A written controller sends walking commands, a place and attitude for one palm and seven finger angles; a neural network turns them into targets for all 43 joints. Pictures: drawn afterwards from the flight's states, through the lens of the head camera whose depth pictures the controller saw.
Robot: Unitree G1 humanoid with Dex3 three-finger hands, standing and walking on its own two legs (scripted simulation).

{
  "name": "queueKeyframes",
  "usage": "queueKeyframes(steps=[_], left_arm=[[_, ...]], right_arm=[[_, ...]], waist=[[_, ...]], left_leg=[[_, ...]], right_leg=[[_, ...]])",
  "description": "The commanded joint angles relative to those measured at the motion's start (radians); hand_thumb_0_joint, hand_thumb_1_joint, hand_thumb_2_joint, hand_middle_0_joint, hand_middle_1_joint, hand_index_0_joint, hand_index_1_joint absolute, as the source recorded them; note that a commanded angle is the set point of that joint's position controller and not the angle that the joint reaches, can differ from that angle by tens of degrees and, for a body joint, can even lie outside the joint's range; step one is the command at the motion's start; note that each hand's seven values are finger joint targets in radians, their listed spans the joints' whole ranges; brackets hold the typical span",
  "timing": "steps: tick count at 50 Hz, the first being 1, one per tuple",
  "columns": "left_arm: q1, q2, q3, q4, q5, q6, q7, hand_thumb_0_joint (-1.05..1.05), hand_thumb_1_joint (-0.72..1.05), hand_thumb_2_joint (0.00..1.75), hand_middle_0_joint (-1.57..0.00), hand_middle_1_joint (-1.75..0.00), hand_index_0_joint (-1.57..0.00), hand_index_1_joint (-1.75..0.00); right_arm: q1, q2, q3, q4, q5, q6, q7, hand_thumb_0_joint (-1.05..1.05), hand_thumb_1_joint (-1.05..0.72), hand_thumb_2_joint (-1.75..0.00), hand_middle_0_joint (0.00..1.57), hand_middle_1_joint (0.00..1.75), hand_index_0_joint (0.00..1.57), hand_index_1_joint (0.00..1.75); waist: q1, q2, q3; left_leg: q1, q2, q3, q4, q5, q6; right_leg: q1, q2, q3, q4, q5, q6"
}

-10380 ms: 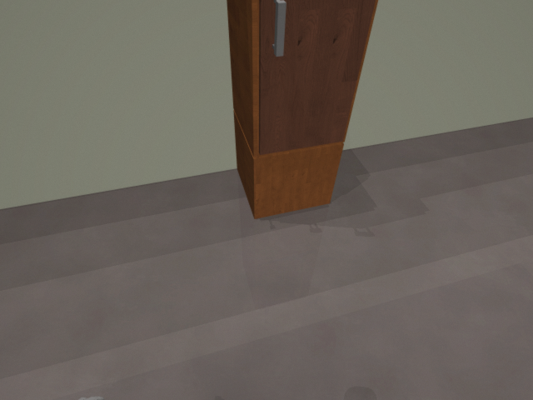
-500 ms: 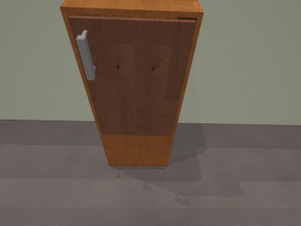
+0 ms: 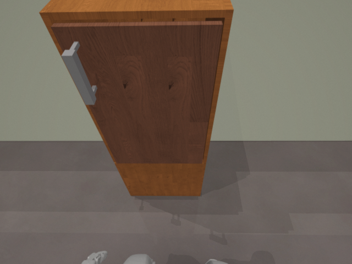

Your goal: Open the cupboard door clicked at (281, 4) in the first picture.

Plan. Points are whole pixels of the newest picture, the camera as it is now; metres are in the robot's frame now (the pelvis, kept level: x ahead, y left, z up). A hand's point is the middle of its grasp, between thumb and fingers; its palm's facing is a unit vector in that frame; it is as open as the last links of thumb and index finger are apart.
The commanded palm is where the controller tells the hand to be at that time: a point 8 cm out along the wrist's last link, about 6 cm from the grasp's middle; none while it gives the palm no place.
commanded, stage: come to a stop and stand still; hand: left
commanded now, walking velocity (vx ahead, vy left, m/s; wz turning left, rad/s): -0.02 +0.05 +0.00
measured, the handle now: (83, 74) +0.51 +0.24 +0.15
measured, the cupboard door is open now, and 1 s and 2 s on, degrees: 0 0 0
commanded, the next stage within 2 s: look again from close up in 1.10 s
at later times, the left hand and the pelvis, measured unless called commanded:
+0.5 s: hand out of the picture -0.03 +0.27 -0.16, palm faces +0.05 -0.97 -0.25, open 7.4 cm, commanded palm none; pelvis -0.01 +0.07 +0.00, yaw +0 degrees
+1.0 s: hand out of the picture +0.04 +0.24 -0.16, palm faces +0.01 -0.98 -0.21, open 7.3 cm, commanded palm none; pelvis +0.02 +0.06 +0.01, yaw +0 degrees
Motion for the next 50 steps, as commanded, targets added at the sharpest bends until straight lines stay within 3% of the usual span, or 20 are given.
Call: queueKeyframes(steps=[1, 2, 4, 5, 6, 7, 8, 9, 10, 11, 12, 14, 15, 18, 20, 23, 29, 35, 42, 50], left_arm=[[0.092, 0.213, 0.057, -0.051, 0.018, -0.001, 0.004, 0.00, 0.90, 0.90, -0.20, -0.30, -0.20, -0.30], [0.100, 0.218, 0.056, -0.053, 0.017, 0.001, 0.002, 0.00, 0.90, 0.90, -0.20, -0.30, -0.20, -0.30], [0.098, 0.220, 0.053, -0.054, 0.014, 0.008, -0.001, 0.00, 0.90, 0.90, -0.20, -0.30, -0.20, -0.30], [0.133, 0.257, 0.038, -0.052, 0.011, -0.003, 0.037, 0.00, 0.90, 0.90, -0.20, -0.30, -0.20, -0.30], [0.103, 0.272, 0.031, -0.074, 0.008, -0.003, 0.036, 0.00, 0.90, 0.90, -0.20, -0.30, -0.20, -0.30], [0.095, 0.232, 0.026, -0.091, 0.007, 0.000, 0.040, 0.00, 0.90, 0.90, -0.20, -0.30, -0.20, -0.30], [0.089, 0.195, 0.015, -0.092, 0.002, 0.005, 0.035, 0.00, 0.90, 0.90, -0.20, -0.30, -0.20, -0.30], [0.112, 0.157, 0.006, -0.087, -0.005, 0.006, 0.024, 0.00, 0.90, 0.90, -0.20, -0.30, -0.20, -0.30], [0.125, 0.151, 0.005, -0.091, -0.001, 0.017, 0.019, 0.00, 0.90, 0.90, -0.20, -0.30, -0.20, -0.30], [0.126, 0.150, -0.001, -0.089, 0.007, 0.026, 0.013, 0.00, 0.90, 0.90, -0.20, -0.30, -0.20, -0.30], [0.137, 0.150, -0.006, -0.088, 0.008, 0.029, 0.006, 0.00, 0.90, 0.90, -0.20, -0.30, -0.20, -0.30], [0.195, 0.139, -0.010, -0.071, 0.008, 0.027, -0.002, 0.00, 0.90, 0.90, -0.20, -0.30, -0.20, -0.30], [0.220, 0.135, -0.012, -0.066, 0.008, 0.024, -0.004, 0.00, 0.90, 0.90, -0.20, -0.30, -0.20, -0.30], [0.237, 0.148, -0.014, -0.060, 0.009, 0.014, -0.007, 0.00, 0.90, 0.90, -0.20, -0.30, -0.20, -0.30], [0.240, 0.150, -0.017, -0.055, 0.010, 0.007, -0.007, 0.00, 0.90, 0.90, -0.20, -0.30, -0.20, -0.30], [0.242, 0.143, -0.018, -0.047, 0.009, 0.000, -0.005, 0.00, 0.90, 0.90, -0.20, -0.30, -0.20, -0.30], [0.248, 0.135, -0.024, -0.010, 0.003, -0.019, -0.003, 0.00, 0.90, 0.90, -0.20, -0.30, -0.20, -0.30], [0.239, 0.122, -0.035, 0.039, -0.002, -0.024, 0.001, 0.00, 0.90, 0.90, -0.20, -0.30, -0.20, -0.30], [0.218, 0.118, -0.035, 0.066, -0.006, -0.027, 0.007, 0.00, 0.90, 0.90, -0.20, -0.30, -0.20, -0.30], [0.185, 0.119, -0.037, 0.072, -0.010, -0.025, 0.008, 0.00, 0.90, 0.90, -0.20, -0.30, -0.20, -0.30]], right_arm=[[0.096, -0.004, -0.003, -0.044, -0.001, -0.007, 0.011, 0.00, -0.90, -0.90, 0.20, 0.30, 0.20, 0.30], [0.082, -0.009, -0.003, -0.054, 0.000, -0.011, 0.011, 0.00, -0.90, -0.90, 0.20, 0.30, 0.20, 0.30], [0.099, -0.014, -0.001, -0.058, 0.001, -0.019, 0.010, 0.00, -0.90, -0.90, 0.20, 0.30, 0.20, 0.30], [0.097, -0.118, -0.029, -0.121, 0.009, -0.019, 0.014, 0.00, -0.90, -0.90, 0.20, 0.30, 0.20, 0.30], [0.040, -0.084, -0.014, -0.148, 0.012, -0.021, 0.016, 0.00, -0.90, -0.90, 0.20, 0.30, 0.20, 0.30], [0.080, -0.065, -0.008, -0.167, 0.005, -0.031, 0.013, 0.00, -0.90, -0.90, 0.20, 0.30, 0.20, 0.30], [0.088, -0.096, -0.010, -0.166, 0.002, -0.036, 0.011, 0.00, -0.90, -0.90, 0.20, 0.30, 0.20, 0.30], [0.057, -0.129, -0.013, -0.181, -0.004, -0.034, 0.009, 0.00, -0.90, -0.90, 0.20, 0.30, 0.20, 0.30], [-0.001, -0.138, -0.011, -0.210, -0.006, -0.025, 0.012, 0.00, -0.90, -0.90, 0.20, 0.30, 0.20, 0.30], [-0.031, -0.139, -0.009, -0.219, -0.007, -0.028, 0.017, 0.00, -0.90, -0.90, 0.20, 0.30, 0.20, 0.30], [-0.057, -0.144, -0.006, -0.229, -0.005, -0.029, 0.017, 0.00, -0.90, -0.90, 0.20, 0.30, 0.20, 0.30], [-0.077, -0.159, -0.005, -0.236, -0.005, -0.029, 0.017, 0.00, -0.90, -0.90, 0.20, 0.30, 0.20, 0.30], [-0.080, -0.162, -0.005, -0.235, -0.003, -0.029, 0.017, 0.00, -0.90, -0.90, 0.20, 0.30, 0.20, 0.30], [-0.060, -0.157, 0.000, -0.221, 0.001, -0.034, 0.016, 0.00, -0.90, -0.90, 0.20, 0.30, 0.20, 0.30], [-0.036, -0.158, 0.001, -0.207, 0.001, -0.032, 0.018, 0.00, -0.90, -0.90, 0.20, 0.30, 0.20, 0.30], [-0.008, -0.152, 0.001, -0.185, 0.000, -0.035, 0.016, 0.00, -0.90, -0.90, 0.20, 0.30, 0.20, 0.30], [0.027, -0.129, 0.013, -0.127, 0.004, -0.050, 0.012, 0.00, -0.90, -0.90, 0.20, 0.30, 0.20, 0.30], [0.045, -0.118, 0.025, -0.067, 0.007, -0.064, 0.006, 0.00, -0.90, -0.90, 0.20, 0.30, 0.20, 0.30], [0.073, -0.101, 0.033, -0.013, 0.010, -0.074, -0.001, 0.00, -0.90, -0.90, 0.20, 0.30, 0.20, 0.30], [0.084, -0.089, 0.037, 0.030, 0.009, -0.070, -0.002, 0.00, -0.90, -0.90, 0.20, 0.30, 0.20, 0.30]], waist=[[0.050, -0.131, -0.110], [0.055, -0.124, -0.112], [0.039, -0.139, -0.122], [0.009, 0.052, -0.291], [0.014, -0.016, -0.197], [-0.002, -0.023, -0.187], [-0.003, 0.002, -0.159], [0.020, 0.059, -0.097], [0.044, 0.043, -0.018], [0.043, 0.161, 0.015], [0.044, 0.176, 0.054], [0.061, 0.083, 0.073], [0.067, 0.079, 0.058], [0.059, 0.060, 0.012], [0.051, 0.005, 0.025], [0.037, -0.016, 0.024], [0.026, -0.015, -0.006], [0.030, 0.016, 0.003], [0.034, -0.004, -0.025], [0.032, -0.011, -0.002]], left_leg=[[0.076, -0.005, 0.043, -0.141, 0.012, -0.016], [0.087, -0.015, 0.049, -0.185, 0.022, -0.013], [0.175, -0.025, 0.058, -0.320, 0.083, -0.003], [0.214, -0.037, 0.094, -0.303, 0.032, -0.018], [0.196, -0.022, 0.082, -0.389, 0.045, -0.013], [0.207, -0.012, 0.044, -0.544, 0.081, 0.015], [0.217, 0.037, 0.002, -0.596, 0.150, 0.036], [0.146, 0.121, -0.090, -0.615, 0.214, 0.073], [0.033, 0.142, -0.109, -0.657, 0.089, 0.089], [-0.005, 0.130, -0.125, -0.719, 0.022, 0.087], [-0.066, 0.139, -0.143, -0.761, -0.047, 0.095], [-0.107, 0.137, -0.145, -0.785, -0.115, 0.105], [-0.085, 0.130, -0.133, -0.779, -0.110, 0.105], [-0.019, 0.110, -0.128, -0.759, -0.114, 0.098], [-0.018, 0.088, -0.125, -0.746, -0.149, 0.091], [0.025, 0.077, -0.128, -0.742, -0.127, 0.087], [0.103, 0.061, -0.115, -0.724, -0.020, 0.081], [0.114, 0.072, -0.109, -0.752, 0.059, 0.072], [0.156, 0.072, -0.081, -0.727, 0.209, 0.065], [0.163, 0.071, -0.071, -0.721, 0.219, 0.058]], right_leg=[[0.039, -0.257, 0.264, -0.267, 0.129, -0.138], [0.053, -0.250, 0.272, -0.265, 0.113, -0.133], [0.023, -0.225, 0.270, -0.255, 0.015, -0.109], [0.165, -0.287, 0.385, -0.249, 0.115, -0.091], [0.130, -0.277, 0.351, -0.242, 0.022, -0.093], [0.113, -0.207, 0.286, -0.139, -0.032, -0.061], [0.082, -0.135, 0.194, -0.081, -0.045, -0.014], [0.063, -0.070, 0.125, -0.062, -0.057, 0.030], [0.071, -0.038, 0.085, -0.078, -0.140, 0.038], [0.072, -0.014, 0.064, -0.029, -0.131, 0.044], [0.092, 0.001, 0.052, 0.003, -0.106, 0.054], [0.127, 0.011, 0.057, 0.030, -0.058, 0.055], [0.133, 0.010, 0.064, 0.018, -0.042, 0.056], [0.143, 0.000, 0.091, -0.048, -0.037, 0.054], [0.134, -0.002, 0.123, -0.094, -0.076, 0.052], [0.101, -0.010, 0.157, -0.128, -0.102, 0.045], [0.096, -0.033, 0.212, -0.182, -0.075, 0.035], [0.153, -0.044, 0.197, -0.177, 0.028, 0.036], [0.210, -0.059, 0.193, -0.174, 0.121, 0.038], [0.213, -0.060, 0.198, -0.190, 0.117, 0.036]])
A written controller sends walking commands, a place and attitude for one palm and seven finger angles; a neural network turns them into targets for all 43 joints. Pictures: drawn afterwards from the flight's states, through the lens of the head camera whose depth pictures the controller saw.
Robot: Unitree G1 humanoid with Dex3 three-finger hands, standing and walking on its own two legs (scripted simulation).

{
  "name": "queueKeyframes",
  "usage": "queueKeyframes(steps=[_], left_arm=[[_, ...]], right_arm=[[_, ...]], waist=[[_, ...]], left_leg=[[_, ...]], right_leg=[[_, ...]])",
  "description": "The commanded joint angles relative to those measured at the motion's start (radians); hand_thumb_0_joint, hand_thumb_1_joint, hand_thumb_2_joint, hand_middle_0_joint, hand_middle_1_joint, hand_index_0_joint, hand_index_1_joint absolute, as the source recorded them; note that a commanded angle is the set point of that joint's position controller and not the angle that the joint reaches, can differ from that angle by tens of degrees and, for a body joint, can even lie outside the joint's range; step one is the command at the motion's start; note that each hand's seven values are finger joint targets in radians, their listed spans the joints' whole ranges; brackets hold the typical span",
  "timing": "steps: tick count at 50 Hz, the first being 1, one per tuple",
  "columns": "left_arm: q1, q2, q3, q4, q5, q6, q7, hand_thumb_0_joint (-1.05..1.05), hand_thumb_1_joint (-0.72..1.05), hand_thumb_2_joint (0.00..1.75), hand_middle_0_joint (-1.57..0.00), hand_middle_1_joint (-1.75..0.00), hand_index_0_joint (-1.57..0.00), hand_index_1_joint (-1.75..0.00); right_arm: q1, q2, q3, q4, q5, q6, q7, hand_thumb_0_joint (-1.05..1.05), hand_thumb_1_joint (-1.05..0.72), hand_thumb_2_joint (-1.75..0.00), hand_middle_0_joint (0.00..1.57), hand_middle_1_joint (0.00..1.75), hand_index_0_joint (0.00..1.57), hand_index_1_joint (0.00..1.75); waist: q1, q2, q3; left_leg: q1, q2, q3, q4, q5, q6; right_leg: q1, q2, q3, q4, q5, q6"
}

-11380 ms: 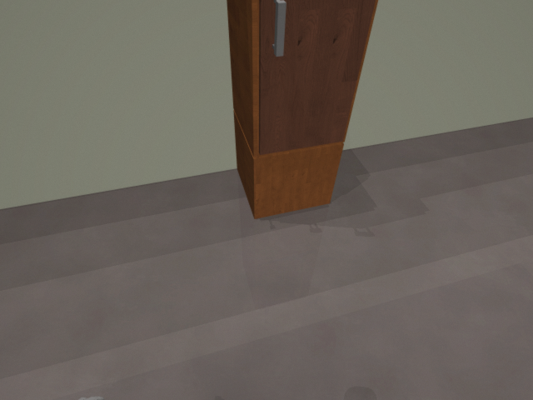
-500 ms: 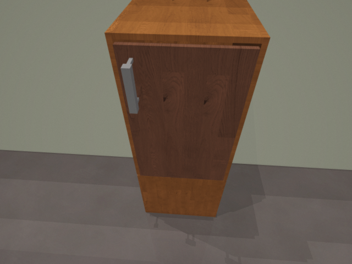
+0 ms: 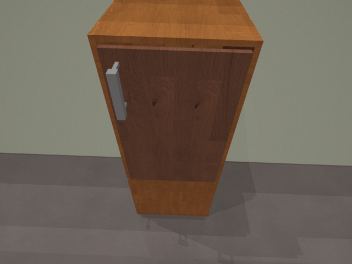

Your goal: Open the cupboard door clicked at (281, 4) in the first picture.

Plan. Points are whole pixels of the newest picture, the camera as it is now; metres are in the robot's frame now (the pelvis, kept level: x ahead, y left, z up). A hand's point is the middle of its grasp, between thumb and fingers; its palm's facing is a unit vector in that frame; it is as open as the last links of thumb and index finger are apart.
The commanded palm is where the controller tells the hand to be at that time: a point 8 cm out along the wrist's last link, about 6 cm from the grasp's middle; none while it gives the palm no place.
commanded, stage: come to a stop and stand still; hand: left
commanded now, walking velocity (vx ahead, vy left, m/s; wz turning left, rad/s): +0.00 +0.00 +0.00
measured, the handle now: (119, 91) +0.49 +0.18 +0.14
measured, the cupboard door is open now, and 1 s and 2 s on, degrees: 0 0 0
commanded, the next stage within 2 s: look again from close up in 0.10 s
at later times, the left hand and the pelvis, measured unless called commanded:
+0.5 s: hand out of the picture +0.02 +0.16 -0.17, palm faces +0.02 -0.98 -0.19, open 7.3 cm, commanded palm none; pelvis +0.01 -0.01 +0.00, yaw +0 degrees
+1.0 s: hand out of the picture +0.02 +0.15 -0.18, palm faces +0.03 -0.98 -0.20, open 7.3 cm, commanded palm none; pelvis +0.00 -0.02 +0.00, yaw +0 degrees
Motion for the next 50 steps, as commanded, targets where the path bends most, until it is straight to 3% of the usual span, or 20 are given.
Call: queueKeyframes(steps=[1, 19, 23, 35, 38, 44, 47, 50], left_arm=[[0.038, 0.090, 0.016, -0.035, 0.001, -0.016, 0.005, 0.00, 0.90, 0.90, -0.20, -0.30, -0.20, -0.30], [0.038, 0.089, 0.017, -0.020, -0.001, -0.019, 0.005, 0.00, 0.90, 0.90, -0.20, -0.30, -0.20, -0.30], [0.046, 0.085, 0.013, -0.013, -0.001, -0.018, 0.005, 0.00, 0.90, 0.90, -0.20, -0.30, -0.20, -0.30], [0.067, 0.073, 0.013, -0.004, -0.001, -0.019, 0.004, 0.00, 0.90, 0.90, -0.20, -0.30, -0.20, -0.30], [0.069, 0.072, 0.014, -0.005, -0.001, -0.020, 0.005, 0.00, 0.90, 0.90, -0.20, -0.30, -0.20, -0.30], [0.058, 0.089, 0.033, -0.040, 0.001, -0.004, 0.012, 0.00, 0.90, 0.90, -0.20, -0.30, -0.20, -0.30], [0.042, 0.094, 0.046, -0.070, 0.004, 0.009, 0.010, 0.00, 0.90, 0.90, -0.20, -0.30, -0.20, -0.30], [0.030, 0.093, 0.052, -0.098, 0.007, 0.019, 0.007, 0.00, 0.90, 0.90, -0.20, -0.30, -0.20, -0.30]], right_arm=[[0.027, -0.108, -0.023, -0.031, 0.001, -0.020, -0.006, 0.00, -0.90, -0.90, 0.20, 0.30, 0.20, 0.30], [0.015, -0.107, -0.020, 0.001, 0.003, -0.024, -0.011, 0.00, -0.90, -0.90, 0.20, 0.30, 0.20, 0.30], [0.011, -0.105, -0.018, 0.006, 0.004, -0.020, -0.011, 0.00, -0.90, -0.90, 0.20, 0.30, 0.20, 0.30], [0.025, -0.095, -0.017, 0.015, 0.004, -0.020, -0.013, 0.00, -0.90, -0.90, 0.20, 0.30, 0.20, 0.30], [0.029, -0.093, -0.017, 0.018, 0.004, -0.022, -0.013, 0.00, -0.90, -0.90, 0.20, 0.30, 0.20, 0.30], [0.020, -0.091, -0.037, -0.013, 0.006, -0.010, -0.021, 0.00, -0.90, -0.90, 0.20, 0.30, 0.20, 0.30], [0.002, -0.103, -0.050, -0.040, 0.003, 0.003, -0.022, 0.00, -0.90, -0.90, 0.20, 0.30, 0.20, 0.30], [-0.024, -0.109, -0.060, -0.070, -0.001, 0.017, -0.019, 0.00, -0.90, -0.90, 0.20, 0.30, 0.20, 0.30]], waist=[[0.014, -0.005, 0.063], [0.011, 0.014, 0.035], [0.012, 0.008, 0.064], [0.013, -0.004, 0.059], [0.015, 0.004, 0.053], [0.014, 0.014, 0.014], [0.015, 0.029, 0.016], [0.016, 0.027, 0.024]], left_leg=[[-0.141, 0.143, -0.133, -0.149, 0.045, -0.026], [-0.074, 0.149, -0.117, -0.140, 0.126, -0.031], [-0.086, 0.148, -0.115, -0.145, 0.084, -0.033], [-0.090, 0.145, -0.115, -0.150, 0.047, -0.032], [-0.088, 0.147, -0.116, -0.147, 0.062, -0.031], [-0.071, 0.163, -0.105, -0.072, 0.245, -0.031], [-0.096, 0.179, -0.114, -0.052, 0.239, -0.022], [-0.148, 0.183, -0.123, -0.037, 0.121, -0.009]], right_leg=[[0.076, -0.060, 0.065, -0.052, 0.073, -0.065], [0.094, -0.063, 0.066, -0.064, 0.133, -0.066], [0.078, -0.061, 0.069, -0.083, 0.096, -0.065], [0.080, -0.057, 0.075, -0.096, 0.063, -0.068], [0.088, -0.058, 0.069, -0.090, 0.079, -0.068], [0.066, -0.069, 0.076, -0.002, 0.251, -0.070], [0.033, -0.057, 0.065, 0.041, 0.213, -0.067], [-0.002, -0.044, 0.070, 0.062, 0.125, -0.068]])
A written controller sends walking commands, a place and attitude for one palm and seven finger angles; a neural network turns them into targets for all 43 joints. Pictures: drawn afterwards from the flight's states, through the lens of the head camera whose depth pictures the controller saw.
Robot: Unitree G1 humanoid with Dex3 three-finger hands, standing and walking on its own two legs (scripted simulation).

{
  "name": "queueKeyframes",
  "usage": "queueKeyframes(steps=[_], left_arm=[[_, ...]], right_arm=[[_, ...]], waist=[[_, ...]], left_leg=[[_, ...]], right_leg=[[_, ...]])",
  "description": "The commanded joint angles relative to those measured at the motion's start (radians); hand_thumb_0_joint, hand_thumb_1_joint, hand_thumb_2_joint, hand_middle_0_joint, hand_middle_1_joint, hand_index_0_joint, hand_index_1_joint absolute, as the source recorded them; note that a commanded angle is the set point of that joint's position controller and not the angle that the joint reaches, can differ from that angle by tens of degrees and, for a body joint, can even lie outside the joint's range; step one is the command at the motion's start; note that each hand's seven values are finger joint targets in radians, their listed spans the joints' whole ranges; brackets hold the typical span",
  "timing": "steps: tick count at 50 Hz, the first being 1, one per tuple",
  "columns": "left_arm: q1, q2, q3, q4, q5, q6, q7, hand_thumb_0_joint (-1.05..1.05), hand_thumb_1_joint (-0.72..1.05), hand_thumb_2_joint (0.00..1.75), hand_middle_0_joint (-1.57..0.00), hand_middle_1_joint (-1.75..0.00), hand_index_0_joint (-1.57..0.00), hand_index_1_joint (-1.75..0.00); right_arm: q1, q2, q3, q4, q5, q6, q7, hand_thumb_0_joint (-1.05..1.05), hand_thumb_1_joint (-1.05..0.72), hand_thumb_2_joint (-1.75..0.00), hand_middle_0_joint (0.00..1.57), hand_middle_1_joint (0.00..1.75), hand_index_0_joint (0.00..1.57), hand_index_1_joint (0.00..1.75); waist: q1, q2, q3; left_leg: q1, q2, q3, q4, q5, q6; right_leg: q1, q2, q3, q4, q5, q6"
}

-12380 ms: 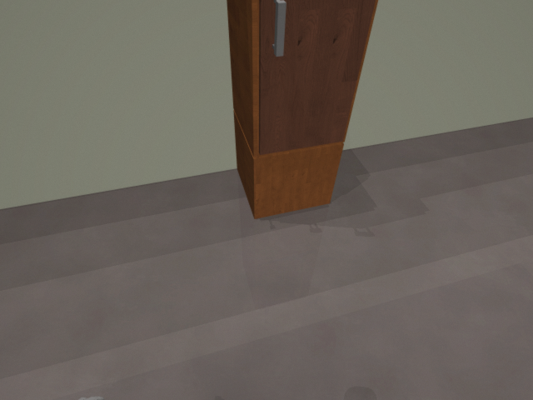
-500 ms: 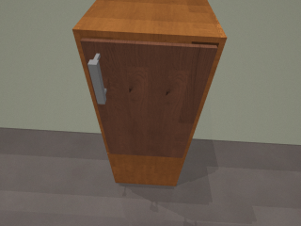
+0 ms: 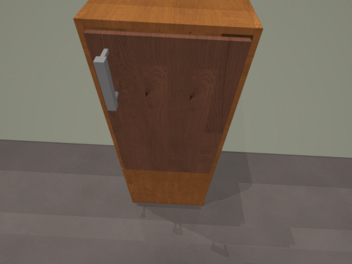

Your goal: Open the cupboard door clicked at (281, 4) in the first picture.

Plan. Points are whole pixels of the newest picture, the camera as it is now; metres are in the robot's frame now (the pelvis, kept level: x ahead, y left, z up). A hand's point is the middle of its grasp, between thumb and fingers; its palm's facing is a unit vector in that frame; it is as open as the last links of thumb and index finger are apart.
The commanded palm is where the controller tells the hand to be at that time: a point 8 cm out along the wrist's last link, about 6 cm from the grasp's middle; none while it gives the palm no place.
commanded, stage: come to a stop and stand still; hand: left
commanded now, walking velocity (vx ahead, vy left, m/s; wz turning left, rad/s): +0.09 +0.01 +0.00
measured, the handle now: (109, 80) +0.49 +0.20 +0.14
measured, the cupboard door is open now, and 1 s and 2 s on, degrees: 0 0 0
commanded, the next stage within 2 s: look again from close up in 1.22 s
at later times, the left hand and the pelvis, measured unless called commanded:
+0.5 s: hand out of the picture +0.02 +0.19 -0.17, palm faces +0.02 -0.97 -0.23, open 7.3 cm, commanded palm none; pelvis +0.01 +0.00 +0.00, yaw +2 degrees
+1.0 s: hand out of the picture +0.09 +0.25 -0.14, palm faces +0.01 -0.94 -0.34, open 7.4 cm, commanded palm none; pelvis +0.00 +0.01 +0.01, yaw +1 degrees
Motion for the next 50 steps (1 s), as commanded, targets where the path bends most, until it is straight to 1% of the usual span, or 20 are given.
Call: queueKeyframes(steps=[1, 3, 5, 8, 10, 13, 15, 16, 17, 18, 20, 21, 22, 24, 26, 29, 32, 37, 44, 50], left_arm=[[0.034, 0.093, 0.026, -0.079, 0.006, -0.009, 0.005, 0.00, 0.90, 0.90, -0.20, -0.30, -0.20, -0.30], [0.029, 0.098, 0.024, -0.087, 0.008, -0.013, 0.004, 0.00, 0.90, 0.90, -0.20, -0.30, -0.20, -0.30], [0.018, 0.113, 0.023, -0.091, 0.008, -0.017, 0.001, 0.00, 0.90, 0.90, -0.20, -0.30, -0.20, -0.30], [0.001, 0.124, 0.027, -0.090, 0.007, -0.023, -0.003, 0.00, 0.90, 0.90, -0.20, -0.30, -0.20, -0.30], [0.017, 0.109, 0.026, -0.082, 0.006, -0.024, -0.006, 0.00, 0.90, 0.90, -0.20, -0.30, -0.20, -0.30], [0.044, 0.086, 0.021, -0.066, 0.005, -0.029, -0.010, 0.00, 0.90, 0.90, -0.20, -0.30, -0.20, -0.30], [0.054, 0.083, 0.017, -0.057, 0.002, -0.034, -0.010, 0.00, 0.90, 0.90, -0.20, -0.30, -0.20, -0.30], [0.037, 0.226, 0.004, -0.092, 0.022, -0.039, -0.005, 0.00, 0.90, 0.90, -0.20, -0.30, -0.20, -0.30], [0.091, 0.158, 0.010, -0.092, 0.010, -0.032, -0.005, 0.00, 0.90, 0.90, -0.20, -0.30, -0.20, -0.30], [0.086, 0.170, 0.006, -0.095, 0.012, -0.031, -0.005, 0.00, 0.90, 0.90, -0.20, -0.30, -0.20, -0.30], [0.080, 0.167, 0.012, -0.108, 0.010, -0.040, -0.004, 0.00, 0.90, 0.90, -0.20, -0.30, -0.20, -0.30], [0.064, 0.167, 0.009, -0.110, 0.008, -0.044, -0.004, 0.00, 0.90, 0.90, -0.20, -0.30, -0.20, -0.30], [0.049, 0.177, 0.013, -0.111, 0.006, -0.050, -0.002, 0.00, 0.90, 0.90, -0.20, -0.30, -0.20, -0.30], [0.029, 0.191, 0.017, -0.110, 0.002, -0.057, -0.002, 0.00, 0.90, 0.90, -0.20, -0.30, -0.20, -0.30], [0.037, 0.190, 0.017, -0.103, 0.001, -0.059, -0.002, 0.00, 0.90, 0.90, -0.20, -0.30, -0.20, -0.30], [0.024, 0.221, 0.024, -0.094, -0.002, -0.060, 0.000, 0.00, 0.90, 0.90, -0.20, -0.30, -0.20, -0.30], [0.001, 0.237, 0.024, -0.097, -0.001, -0.058, -0.001, 0.00, 0.90, 0.90, -0.20, -0.30, -0.20, -0.30], [-0.065, 0.281, 0.026, -0.108, 0.002, -0.053, -0.007, 0.00, 0.90, 0.90, -0.20, -0.30, -0.20, -0.30], [-0.130, 0.325, 0.024, -0.107, 0.002, -0.052, -0.016, 0.00, 0.90, 0.90, -0.20, -0.30, -0.20, -0.30], [-0.155, 0.342, 0.019, -0.094, 0.004, -0.049, -0.021, 0.00, 0.90, 0.90, -0.20, -0.30, -0.20, -0.30]], right_arm=[[0.034, -0.123, -0.035, -0.070, -0.002, -0.005, -0.002, 0.00, -0.90, -0.90, 0.20, 0.30, 0.20, 0.30], [0.037, -0.109, -0.031, -0.077, -0.003, -0.005, 0.005, 0.00, -0.90, -0.90, 0.20, 0.30, 0.20, 0.30], [0.069, -0.101, -0.026, -0.069, -0.006, -0.004, 0.011, 0.00, -0.90, -0.90, 0.20, 0.30, 0.20, 0.30], [0.106, -0.112, -0.020, -0.047, -0.015, -0.010, 0.016, 0.00, -0.90, -0.90, 0.20, 0.30, 0.20, 0.30], [0.119, -0.109, -0.015, -0.039, -0.018, -0.014, 0.017, 0.00, -0.90, -0.90, 0.20, 0.30, 0.20, 0.30], [0.108, -0.108, -0.008, -0.034, -0.016, -0.025, 0.015, 0.00, -0.90, -0.90, 0.20, 0.30, 0.20, 0.30], [0.103, -0.108, -0.004, -0.034, -0.012, -0.031, 0.014, 0.00, -0.90, -0.90, 0.20, 0.30, 0.20, 0.30], [0.031, -0.213, -0.018, -0.121, -0.018, -0.020, 0.024, 0.00, -0.90, -0.90, 0.20, 0.30, 0.20, 0.30], [0.011, -0.207, -0.027, -0.161, -0.021, -0.040, 0.018, 0.00, -0.90, -0.90, 0.20, 0.30, 0.20, 0.30], [-0.001, -0.198, -0.026, -0.168, -0.019, -0.036, 0.016, 0.00, -0.90, -0.90, 0.20, 0.30, 0.20, 0.30], [0.031, -0.204, -0.032, -0.174, -0.013, -0.033, 0.009, 0.00, -0.90, -0.90, 0.20, 0.30, 0.20, 0.30], [0.050, -0.188, -0.024, -0.174, -0.015, -0.031, 0.011, 0.00, -0.90, -0.90, 0.20, 0.30, 0.20, 0.30], [0.070, -0.193, -0.026, -0.167, -0.011, -0.034, 0.010, 0.00, -0.90, -0.90, 0.20, 0.30, 0.20, 0.30], [0.082, -0.215, -0.028, -0.158, -0.004, -0.043, 0.006, 0.00, -0.90, -0.90, 0.20, 0.30, 0.20, 0.30], [0.068, -0.223, -0.028, -0.150, -0.002, -0.050, 0.005, 0.00, -0.90, -0.90, 0.20, 0.30, 0.20, 0.30], [0.026, -0.267, -0.036, -0.151, 0.000, -0.051, 0.000, 0.00, -0.90, -0.90, 0.20, 0.30, 0.20, 0.30], [-0.014, -0.285, -0.036, -0.150, -0.002, -0.049, 0.003, 0.00, -0.90, -0.90, 0.20, 0.30, 0.20, 0.30], [-0.094, -0.328, -0.040, -0.153, -0.004, -0.042, 0.013, 0.00, -0.90, -0.90, 0.20, 0.30, 0.20, 0.30], [-0.156, -0.374, -0.037, -0.149, -0.005, -0.043, 0.023, 0.00, -0.90, -0.90, 0.20, 0.30, 0.20, 0.30], [-0.173, -0.390, -0.032, -0.129, -0.003, -0.040, 0.031, 0.00, -0.90, -0.90, 0.20, 0.30, 0.20, 0.30]], waist=[[0.004, 0.045, -0.046], [0.004, -0.001, -0.035], [-0.007, -0.051, -0.018], [-0.016, -0.035, 0.013], [-0.010, -0.017, 0.018], [0.009, 0.040, 0.026], [0.013, 0.039, 0.034], [-0.010, 0.063, 0.113], [0.021, 0.135, -0.067], [0.014, 0.153, -0.112], [0.005, 0.057, -0.104], [-0.004, -0.006, -0.065], [-0.018, -0.033, -0.044], [-0.027, 0.011, -0.028], [-0.015, 0.052, -0.058], [-0.010, 0.035, -0.058], [-0.008, 0.022, -0.062], [-0.005, 0.033, -0.030], [-0.003, 0.034, -0.061], [0.001, 0.029, -0.043]], left_leg=[[-0.128, 0.147, -0.122, -0.093, 0.073, 0.025], [-0.170, 0.108, -0.111, -0.089, -0.104, 0.016], [-0.151, 0.072, -0.098, -0.072, -0.169, 0.010], [-0.128, 0.073, -0.109, -0.116, -0.196, 0.013], [-0.144, 0.081, -0.121, -0.146, -0.212, 0.015], [-0.184, 0.107, -0.147, -0.204, -0.205, 0.017], [-0.188, 0.110, -0.147, -0.209, -0.157, 0.013], [-0.171, 0.070, -0.099, -0.181, -0.076, -0.005], [-0.208, 0.120, -0.140, -0.137, -0.196, 0.010], [-0.204, 0.109, -0.149, -0.132, -0.194, 0.019], [-0.196, 0.092, -0.143, -0.071, -0.129, 0.022], [-0.192, 0.081, -0.130, -0.048, -0.096, 0.022], [-0.160, 0.073, -0.125, -0.033, -0.033, 0.020], [-0.106, 0.088, -0.133, -0.047, 0.063, 0.022], [-0.075, 0.108, -0.131, -0.054, 0.204, 0.024], [-0.051, 0.114, -0.126, -0.060, 0.283, 0.019], [-0.031, 0.115, -0.121, -0.075, 0.287, 0.018], [-0.033, 0.118, -0.127, -0.125, 0.185, 0.017], [-0.016, 0.123, -0.138, -0.173, 0.150, 0.012], [-0.036, 0.125, -0.152, -0.217, 0.054, 0.010]], right_leg=[[0.055, -0.070, 0.086, -0.008, 0.103, -0.036], [0.044, -0.085, 0.136, -0.081, -0.056, -0.044], [-0.017, -0.105, 0.186, -0.176, -0.279, -0.056], [-0.058, -0.086, 0.168, -0.225, -0.367, -0.046], [-0.032, -0.070, 0.145, -0.213, -0.343, -0.040], [0.045, -0.053, 0.106, -0.160, -0.208, -0.038], [0.071, -0.060, 0.106, -0.154, -0.138, -0.041], [0.018, -0.025, 0.022, -0.057, -0.126, -0.036], [0.088, -0.054, 0.011, -0.028, -0.153, -0.027], [0.116, -0.050, 0.022, -0.018, -0.119, -0.033], [0.086, -0.060, 0.064, -0.050, -0.141, -0.038], [0.058, -0.073, 0.105, -0.081, -0.168, -0.048], [0.024, -0.087, 0.128, -0.098, -0.142, -0.056], [0.005, -0.086, 0.116, -0.082, -0.029, -0.060], [0.067, -0.074, 0.083, -0.037, 0.152, -0.057], [0.103, -0.082, 0.070, -0.020, 0.252, -0.053], [0.116, -0.086, 0.072, -0.033, 0.270, -0.052], [0.102, -0.087, 0.081, -0.081, 0.172, -0.042], [0.129, -0.096, 0.080, -0.121, 0.136, -0.032], [0.130, -0.098, 0.081, -0.160, 0.054, -0.025]])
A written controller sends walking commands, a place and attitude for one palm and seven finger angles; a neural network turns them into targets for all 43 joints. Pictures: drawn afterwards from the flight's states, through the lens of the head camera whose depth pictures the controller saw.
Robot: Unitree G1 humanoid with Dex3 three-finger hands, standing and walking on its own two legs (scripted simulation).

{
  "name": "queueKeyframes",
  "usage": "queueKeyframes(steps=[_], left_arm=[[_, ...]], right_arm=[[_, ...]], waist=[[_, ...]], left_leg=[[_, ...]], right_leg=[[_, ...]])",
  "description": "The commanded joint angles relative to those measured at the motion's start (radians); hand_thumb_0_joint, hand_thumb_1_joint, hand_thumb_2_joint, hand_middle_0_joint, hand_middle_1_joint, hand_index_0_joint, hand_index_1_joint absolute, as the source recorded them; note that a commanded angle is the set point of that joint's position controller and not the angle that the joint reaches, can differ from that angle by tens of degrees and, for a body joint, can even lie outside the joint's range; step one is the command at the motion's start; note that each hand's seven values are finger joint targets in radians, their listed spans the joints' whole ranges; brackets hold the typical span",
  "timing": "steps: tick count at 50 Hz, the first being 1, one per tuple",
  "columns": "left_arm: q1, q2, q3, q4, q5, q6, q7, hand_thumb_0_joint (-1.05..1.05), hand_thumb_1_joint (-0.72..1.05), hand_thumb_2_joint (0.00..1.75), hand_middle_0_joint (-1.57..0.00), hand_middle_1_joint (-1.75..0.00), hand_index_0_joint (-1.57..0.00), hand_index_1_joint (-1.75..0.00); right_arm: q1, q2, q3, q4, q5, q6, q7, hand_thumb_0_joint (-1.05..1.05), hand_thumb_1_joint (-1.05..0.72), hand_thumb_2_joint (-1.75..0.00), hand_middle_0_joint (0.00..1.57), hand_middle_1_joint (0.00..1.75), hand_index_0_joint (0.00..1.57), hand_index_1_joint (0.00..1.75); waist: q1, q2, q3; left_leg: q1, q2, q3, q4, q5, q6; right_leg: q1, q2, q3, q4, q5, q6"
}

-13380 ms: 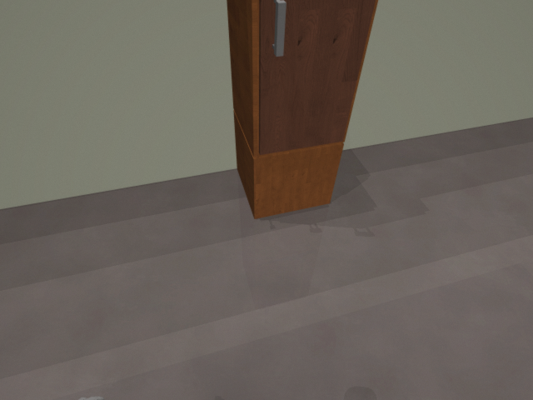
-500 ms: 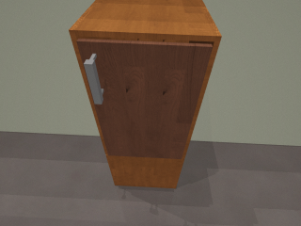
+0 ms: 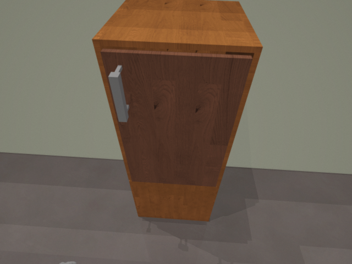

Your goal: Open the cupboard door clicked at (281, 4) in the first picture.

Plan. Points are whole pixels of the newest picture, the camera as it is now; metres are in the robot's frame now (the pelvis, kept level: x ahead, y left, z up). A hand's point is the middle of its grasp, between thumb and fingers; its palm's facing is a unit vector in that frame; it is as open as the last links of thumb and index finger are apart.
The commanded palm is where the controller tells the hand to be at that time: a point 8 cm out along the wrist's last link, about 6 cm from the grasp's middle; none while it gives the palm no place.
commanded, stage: come to a stop and stand still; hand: left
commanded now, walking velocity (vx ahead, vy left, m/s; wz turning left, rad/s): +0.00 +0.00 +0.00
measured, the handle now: (121, 94) +0.50 +0.18 +0.14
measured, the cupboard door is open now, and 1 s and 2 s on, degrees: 0 0 0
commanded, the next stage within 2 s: look again from close up in 0.22 s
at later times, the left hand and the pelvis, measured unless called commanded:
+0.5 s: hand out of the picture +0.05 +0.22 -0.16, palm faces -0.03 -0.95 -0.30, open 7.4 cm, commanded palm none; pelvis +0.00 -0.01 +0.00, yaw +0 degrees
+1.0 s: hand out of the picture +0.09 +0.23 -0.14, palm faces +0.08 -0.95 -0.31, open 7.4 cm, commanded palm +0.09 +0.28 -0.07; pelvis +0.00 -0.01 +0.00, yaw +1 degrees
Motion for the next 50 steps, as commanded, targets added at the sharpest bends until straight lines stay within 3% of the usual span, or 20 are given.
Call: queueKeyframes(steps=[1, 20, 26, 45, 47, 48, 49, 50], left_arm=[[-0.042, 0.177, 0.036, -0.055, 0.002, -0.021, 0.008, 0.00, 0.90, 0.90, -0.20, -0.30, -0.20, -0.30], [-0.029, 0.172, 0.029, 0.020, -0.003, -0.030, 0.012, 0.00, 0.90, 0.90, -0.20, -0.30, -0.20, -0.30], [-0.030, 0.170, 0.031, 0.024, -0.001, -0.030, 0.014, 0.00, 0.90, 0.90, -0.20, -0.30, -0.20, -0.30], [-0.062, 0.189, 0.033, 0.023, -0.001, -0.031, 0.008, 0.00, 0.90, 0.90, -0.20, -0.30, -0.20, -0.30], [-0.061, 0.190, 0.034, 0.023, -0.001, -0.031, 0.008, 0.00, 0.90, 0.90, -0.20, -0.30, -0.20, -0.30], [0.103, 0.070, 0.020, 0.046, -0.002, -0.043, 0.046, 0.00, 0.90, 0.90, -0.20, -0.30, -0.20, -0.30], [-0.645, 0.489, 0.494, -1.240, -0.145, -0.252, 0.017, 0.00, 0.88, 0.89, -0.20, -0.32, -0.20, -0.32], [-0.059, 0.344, 0.411, -0.880, -0.107, -0.219, 0.001, 0.00, 0.85, 0.88, -0.20, -0.33, -0.20, -0.33]], right_arm=[[-0.037, -0.181, -0.036, -0.052, 0.004, -0.022, -0.004, 0.00, -0.90, -0.90, 0.20, 0.30, 0.20, 0.30], [-0.002, -0.172, -0.030, 0.046, 0.011, -0.021, -0.006, 0.00, -0.90, -0.90, 0.20, 0.30, 0.20, 0.30], [0.003, -0.162, -0.030, 0.054, 0.011, -0.020, -0.006, 0.00, -0.90, -0.90, 0.20, 0.30, 0.20, 0.30], [-0.033, -0.191, -0.029, 0.047, 0.009, -0.022, -0.006, 0.00, -0.90, -0.90, 0.20, 0.30, 0.20, 0.30], [-0.036, -0.190, -0.029, 0.046, 0.010, -0.023, -0.006, 0.00, -0.90, -0.90, 0.20, 0.30, 0.20, 0.30], [0.012, -0.082, -0.017, -0.011, 0.017, -0.038, -0.004, 0.00, -0.90, -0.90, 0.20, 0.30, 0.20, 0.30], [0.025, -0.109, -0.048, -0.333, 0.051, -0.136, -0.051, 0.00, -0.90, -0.90, 0.20, 0.30, 0.20, 0.30], [-0.062, -0.098, -0.051, -0.352, 0.039, -0.205, -0.084, 0.00, -0.90, -0.90, 0.20, 0.30, 0.20, 0.30]], waist=[[-0.001, 0.011, -0.001], [-0.004, -0.022, -0.010], [-0.004, -0.005, -0.001], [-0.004, -0.009, -0.014], [-0.001, 0.001, -0.021], [0.010, 0.042, -0.118], [-0.043, 0.103, -0.443], [0.077, 0.222, -0.265]], left_leg=[[-0.100, 0.143, -0.132, -0.151, 0.027, -0.002], [-0.076, 0.143, -0.129, -0.156, 0.033, -0.010], [-0.079, 0.145, -0.132, -0.160, 0.030, -0.010], [-0.056, 0.148, -0.138, -0.174, 0.073, -0.012], [-0.051, 0.150, -0.136, -0.172, 0.088, -0.011], [-0.038, 0.180, -0.047, -0.007, 0.178, -0.030], [0.033, 0.000, -0.098, -0.085, 0.313, -0.061], [-0.026, 0.025, -0.050, -0.061, 0.353, -0.046]], right_leg=[[0.055, -0.083, 0.090, -0.077, 0.031, -0.038], [0.075, -0.103, 0.105, -0.121, 0.027, -0.038], [0.074, -0.103, 0.110, -0.131, 0.016, -0.040], [0.094, -0.106, 0.104, -0.142, 0.063, -0.039], [0.102, -0.107, 0.100, -0.141, 0.080, -0.039], [0.124, -0.138, 0.086, -0.011, 0.351, -0.017], [0.237, 0.004, 0.003, 0.016, 0.282, -0.061], [0.126, -0.001, -0.036, 0.038, 0.091, -0.085]])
